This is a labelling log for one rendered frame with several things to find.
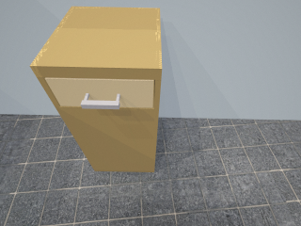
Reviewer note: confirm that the cabinet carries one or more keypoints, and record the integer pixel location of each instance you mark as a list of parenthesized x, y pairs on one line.
[(108, 43)]

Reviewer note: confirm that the handle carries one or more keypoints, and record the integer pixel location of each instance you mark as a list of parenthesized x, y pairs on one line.
[(99, 104)]

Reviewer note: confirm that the drawer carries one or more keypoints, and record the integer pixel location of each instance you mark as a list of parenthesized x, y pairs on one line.
[(72, 91)]

